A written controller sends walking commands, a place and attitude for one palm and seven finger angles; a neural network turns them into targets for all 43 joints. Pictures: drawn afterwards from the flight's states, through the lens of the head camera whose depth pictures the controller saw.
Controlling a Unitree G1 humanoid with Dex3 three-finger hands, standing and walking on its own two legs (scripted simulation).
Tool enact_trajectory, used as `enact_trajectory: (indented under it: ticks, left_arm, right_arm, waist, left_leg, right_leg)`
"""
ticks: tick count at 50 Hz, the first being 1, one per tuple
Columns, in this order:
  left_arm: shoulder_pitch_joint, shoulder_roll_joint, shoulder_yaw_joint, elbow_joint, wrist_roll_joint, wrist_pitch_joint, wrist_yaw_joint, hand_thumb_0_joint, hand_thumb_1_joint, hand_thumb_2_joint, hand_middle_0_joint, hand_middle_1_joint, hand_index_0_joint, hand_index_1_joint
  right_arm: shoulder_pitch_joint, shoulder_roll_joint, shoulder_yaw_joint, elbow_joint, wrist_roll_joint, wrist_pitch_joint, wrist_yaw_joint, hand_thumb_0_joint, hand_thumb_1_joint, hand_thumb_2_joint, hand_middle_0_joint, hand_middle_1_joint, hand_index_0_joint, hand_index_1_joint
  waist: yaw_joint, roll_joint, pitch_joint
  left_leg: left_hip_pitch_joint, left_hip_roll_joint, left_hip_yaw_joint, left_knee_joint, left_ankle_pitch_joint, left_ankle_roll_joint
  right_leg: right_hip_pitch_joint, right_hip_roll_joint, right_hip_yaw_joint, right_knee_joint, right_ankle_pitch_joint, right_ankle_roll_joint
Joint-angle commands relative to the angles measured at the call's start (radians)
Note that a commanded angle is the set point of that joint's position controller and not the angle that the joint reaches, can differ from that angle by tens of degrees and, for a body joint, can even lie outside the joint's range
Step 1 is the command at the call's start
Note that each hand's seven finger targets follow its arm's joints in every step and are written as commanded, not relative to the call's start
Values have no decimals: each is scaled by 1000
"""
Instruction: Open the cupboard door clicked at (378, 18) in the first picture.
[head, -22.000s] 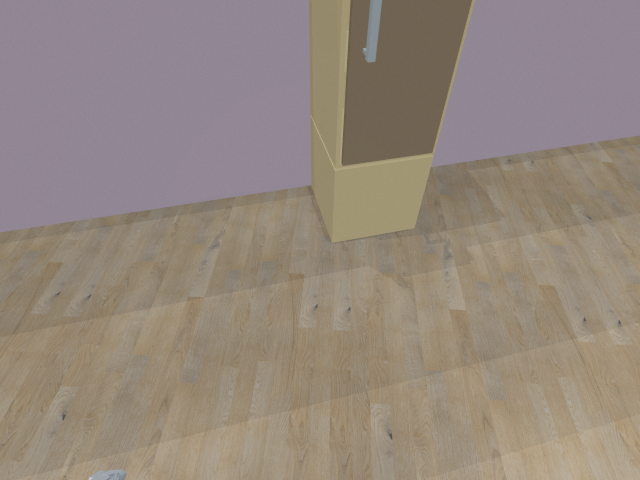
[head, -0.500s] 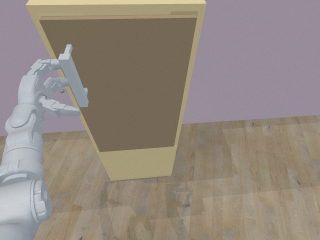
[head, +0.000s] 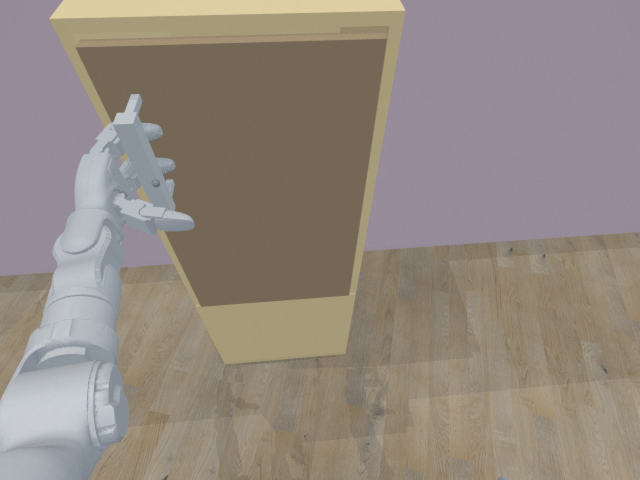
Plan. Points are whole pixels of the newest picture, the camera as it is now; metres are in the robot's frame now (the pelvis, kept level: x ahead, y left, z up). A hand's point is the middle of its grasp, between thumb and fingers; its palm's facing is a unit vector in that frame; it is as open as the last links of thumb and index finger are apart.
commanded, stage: slide the fingers in behind the handle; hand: left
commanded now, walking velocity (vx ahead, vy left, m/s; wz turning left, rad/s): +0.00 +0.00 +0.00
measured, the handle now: (151, 159) +0.49 +0.22 +0.13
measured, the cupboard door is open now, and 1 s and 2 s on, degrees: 0 0 24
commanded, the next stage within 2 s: close the thumb around the handle in 0.54 s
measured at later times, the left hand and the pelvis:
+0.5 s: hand (164, 184) +0.44 +0.19 +0.13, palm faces +0.08 -1.00 +0.01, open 14.0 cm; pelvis +0.00 +0.00 +0.00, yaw +0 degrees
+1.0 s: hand (164, 186) +0.44 +0.19 +0.13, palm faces +0.10 -0.99 +0.00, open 10.5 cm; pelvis +0.00 +0.00 +0.00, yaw +0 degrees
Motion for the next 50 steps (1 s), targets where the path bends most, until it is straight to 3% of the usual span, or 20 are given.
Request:
enact_trajectory:
  ticks: [1,3,9,13,14,15,18,21,22,24,25,28,32,34,35,38,40,42,44,50]
  left_arm:
    - [-451,180,-20,-262,-9,-74,6,0,-500,300,-300,-1200,-300,-1200]
    - [-456,161,-30,-270,-18,-70,9,0,-500,300,-300,-1200,-300,-1200]
    - [-452,202,5,-216,6,-66,44,0,-500,300,-300,-1200,-300,-1200]
    - [-489,236,26,-233,6,-85,36,0,-500,300,-300,-1200,-300,-1200]
    - [-468,206,10,-210,1,-83,30,0,-500,300,-300,-1200,-300,-1200]
    - [-477,227,25,-216,-5,-90,29,0,-500,300,-300,-1200,-300,-1200]
    - [-453,219,18,-241,1,-96,22,0,-500,300,-300,-1200,-300,-1200]
    - [-428,236,35,-230,-8,-90,20,0,-500,300,-300,-1200,-300,-1200]
    - [-418,223,25,-246,-6,-88,19,0,-500,300,-300,-1200,-300,-1200]
    - [-452,193,-4,-247,-8,-80,18,0,-500,300,-300,-1200,-300,-1200]
    - [-434,205,11,-246,-10,-81,22,0,-500,300,-300,-1200,-300,-1200]
    - [-427,172,-9,-292,-12,-82,32,0,-500,300,-300,-1200,-300,-1200]
    - [-422,163,-16,-272,-5,-77,47,0,-500,300,-300,-1200,-300,-1200]
    - [-442,136,-45,-291,2,-76,47,0,-388,348,-308,-1212,-308,-1212]
    - [-448,158,-25,-292,1,-80,52,0,-332,372,-312,-1218,-312,-1218]
    - [-426,159,-23,-286,4,-78,48,0,-164,444,-324,-1236,-324,-1236]
    - [-439,128,-51,-299,3,-83,49,0,-52,492,-332,-1248,-332,-1248]
    - [-428,153,-24,-312,-1,-85,53,0,60,540,-340,-1260,-340,-1260]
    - [-416,113,-53,-315,-4,-80,51,0,172,588,-348,-1272,-348,-1272]
    - [-439,139,-39,-301,2,-81,60,0,508,732,-372,-1308,-372,-1308]
  right_arm:
    - [33,-139,-57,-101,6,-36,-10,0,-900,-900,200,300,200,300]
    - [29,-140,-59,-97,8,-38,-10,0,-900,-900,200,300,200,300]
    - [27,-140,-54,-90,3,-37,-12,0,-900,-900,200,300,200,300]
    - [32,-141,-56,-85,3,-36,-15,0,-900,-900,200,300,200,300]
    - [26,-137,-54,-89,4,-37,-15,0,-900,-900,200,300,200,300]
    - [32,-142,-54,-88,3,-37,-17,0,-900,-900,200,300,200,300]
    - [25,-136,-55,-92,4,-39,-15,0,-900,-900,200,300,200,300]
    - [27,-141,-55,-95,4,-36,-15,0,-900,-900,200,300,200,300]
    - [20,-139,-56,-102,6,-35,-15,0,-900,-900,200,300,200,300]
    - [21,-138,-55,-97,8,-36,-14,0,-900,-900,200,300,200,300]
    - [25,-141,-58,-97,7,-36,-15,0,-900,-900,200,300,200,300]
    - [16,-136,-59,-99,7,-42,-13,0,-900,-900,200,300,200,300]
    - [17,-138,-59,-88,5,-42,-11,0,-900,-900,200,300,200,300]
    - [13,-136,-59,-91,6,-45,-9,0,-900,-900,200,300,200,300]
    - [21,-139,-61,-87,3,-45,-10,0,-900,-900,200,300,200,300]
    - [11,-137,-59,-92,5,-45,-10,0,-900,-900,200,300,200,300]
    - [13,-135,-59,-91,3,-47,-9,0,-900,-900,200,300,200,300]
    - [14,-138,-62,-87,2,-47,-9,0,-900,-900,200,300,200,300]
    - [2,-132,-59,-94,4,-49,-7,0,-900,-900,200,300,200,300]
    - [10,-139,-60,-82,1,-50,-11,0,-900,-900,200,300,200,300]
  waist:
    - [-15,21,-339]
    - [-15,38,-338]
    - [-7,-9,-287]
    - [-4,10,-339]
    - [-9,-5,-324]
    - [-8,-21,-325]
    - [3,46,-353]
    - [3,-20,-326]
    - [8,20,-335]
    - [-7,26,-303]
    - [-1,-3,-316]
    - [3,37,-342]
    - [-2,5,-310]
    - [-7,37,-322]
    - [-6,9,-328]
    - [3,32,-328]
    - [-9,16,-331]
    - [4,22,-354]
    - [1,32,-330]
    - [-5,3,-323]
  left_leg:
    - [241,-32,-52,-53,294,31]
    - [248,-32,-53,-57,284,27]
    - [183,-39,-45,-69,221,33]
    - [206,-39,-46,-62,242,32]
    - [203,-40,-43,-63,237,32]
    - [194,-39,-44,-60,238,35]
    - [224,-39,-40,-59,278,30]
    - [190,-38,-41,-64,259,34]
    - [201,-39,-39,-66,262,32]
    - [211,-36,-46,-71,248,29]
    - [213,-36,-46,-65,257,33]
    - [249,-35,-51,-69,281,26]
    - [237,-33,-55,-74,266,27]
    - [261,-31,-57,-73,274,24]
    - [258,-32,-59,-67,287,27]
    - [251,-33,-56,-74,280,23]
    - [272,-30,-61,-68,306,25]
    - [281,-29,-63,-68,323,21]
    - [278,-30,-57,-69,316,22]
    - [269,-31,-63,-70,290,24]
  right_leg:
    - [89,24,43,-72,364,5]
    - [81,23,42,-75,350,4]
    - [97,16,51,-86,316,9]
    - [117,16,56,-80,339,7]
    - [114,17,55,-82,339,7]
    - [122,17,55,-81,340,8]
    - [125,17,55,-71,377,4]
    - [135,17,54,-78,369,10]
    - [132,17,54,-75,367,6]
    - [99,20,45,-82,338,5]
    - [112,21,46,-81,342,4]
    - [105,23,42,-78,351,2]
    - [91,23,39,-83,332,3]
    - [75,24,37,-80,329,1]
    - [88,24,36,-78,339,0]
    - [94,22,38,-77,337,-1]
    - [85,25,33,-76,347,0]
    - [96,24,33,-72,361,-1]
    - [88,25,33,-75,361,-1]
    - [83,25,33,-81,330,0]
